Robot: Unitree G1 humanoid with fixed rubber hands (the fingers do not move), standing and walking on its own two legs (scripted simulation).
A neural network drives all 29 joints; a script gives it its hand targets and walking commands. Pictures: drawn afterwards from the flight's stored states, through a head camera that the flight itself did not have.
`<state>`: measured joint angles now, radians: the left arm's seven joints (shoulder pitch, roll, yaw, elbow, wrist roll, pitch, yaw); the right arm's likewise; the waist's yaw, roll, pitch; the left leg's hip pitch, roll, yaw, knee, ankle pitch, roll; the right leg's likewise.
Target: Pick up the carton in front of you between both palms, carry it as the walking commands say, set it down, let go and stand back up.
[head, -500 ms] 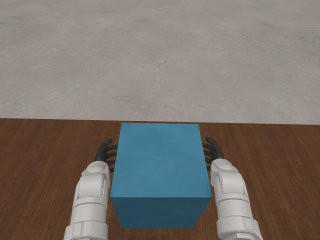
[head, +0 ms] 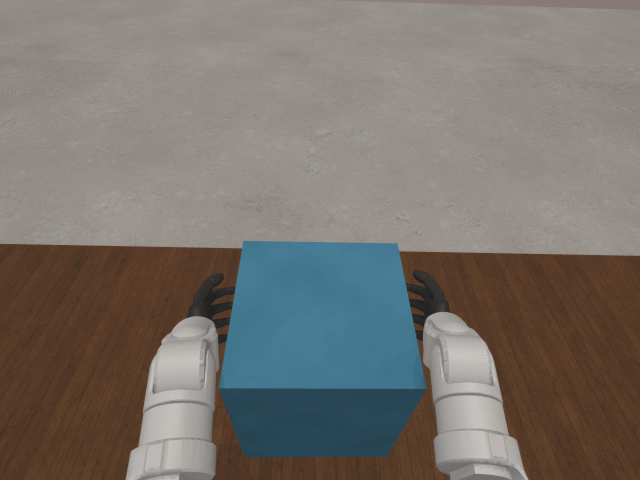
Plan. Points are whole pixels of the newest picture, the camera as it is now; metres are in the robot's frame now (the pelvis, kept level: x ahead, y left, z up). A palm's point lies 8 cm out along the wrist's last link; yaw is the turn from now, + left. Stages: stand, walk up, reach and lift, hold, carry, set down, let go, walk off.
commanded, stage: hold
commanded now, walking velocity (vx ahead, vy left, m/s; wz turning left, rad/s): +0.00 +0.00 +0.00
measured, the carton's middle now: (318, 353) +0.29 +0.00 -0.02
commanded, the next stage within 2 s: carry in 0.92 s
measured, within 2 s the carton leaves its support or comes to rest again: neither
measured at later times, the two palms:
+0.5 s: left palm (202, 325) +0.29 +0.15 +0.05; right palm (435, 321) +0.29 -0.15 +0.05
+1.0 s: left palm (202, 324) +0.29 +0.15 +0.05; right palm (435, 319) +0.29 -0.15 +0.05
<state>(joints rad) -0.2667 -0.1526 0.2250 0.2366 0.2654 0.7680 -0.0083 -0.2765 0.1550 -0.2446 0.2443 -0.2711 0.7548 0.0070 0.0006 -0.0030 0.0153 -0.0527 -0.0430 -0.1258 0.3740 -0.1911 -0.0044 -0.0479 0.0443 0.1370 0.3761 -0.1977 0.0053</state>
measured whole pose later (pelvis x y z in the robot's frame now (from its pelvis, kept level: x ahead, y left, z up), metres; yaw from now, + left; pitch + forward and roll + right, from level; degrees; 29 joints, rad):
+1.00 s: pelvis +0.01 +0.00 +0.00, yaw +0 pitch -3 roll +0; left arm -0.23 -0.15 0.19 0.19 0.25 0.78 0.00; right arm -0.24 0.15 -0.21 0.19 -0.25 0.77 0.00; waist 0.00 0.00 -0.06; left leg -0.16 -0.03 -0.08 0.45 -0.31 0.00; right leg -0.16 0.02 0.09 0.47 -0.32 0.01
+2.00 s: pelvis +0.48 -0.06 +0.01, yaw +1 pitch +5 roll +2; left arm -0.16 -0.13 0.12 -0.38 0.09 1.19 0.09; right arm -0.18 0.14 -0.10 -0.37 -0.11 1.19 -0.09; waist 0.03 0.00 -0.05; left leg -0.62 0.09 0.11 0.87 -0.20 0.00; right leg -0.15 -0.03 -0.21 0.28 -0.22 -0.06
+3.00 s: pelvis +1.11 -0.07 -0.01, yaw +0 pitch +6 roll +2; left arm -0.68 -0.05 0.26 -0.02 0.05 1.19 0.15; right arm -0.71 0.05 -0.26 -0.02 -0.08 1.20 -0.14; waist 0.05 0.00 0.11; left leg -0.69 0.05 0.02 0.94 -0.28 0.03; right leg -0.30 0.02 -0.13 0.48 -0.29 -0.10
